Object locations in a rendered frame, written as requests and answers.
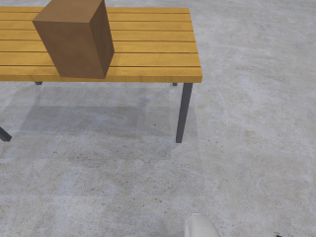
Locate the carton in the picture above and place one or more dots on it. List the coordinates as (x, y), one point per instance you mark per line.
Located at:
(77, 37)

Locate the table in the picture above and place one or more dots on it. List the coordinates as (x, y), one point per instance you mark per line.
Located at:
(151, 44)

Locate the robot right thigh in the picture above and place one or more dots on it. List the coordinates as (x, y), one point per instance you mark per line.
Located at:
(199, 226)

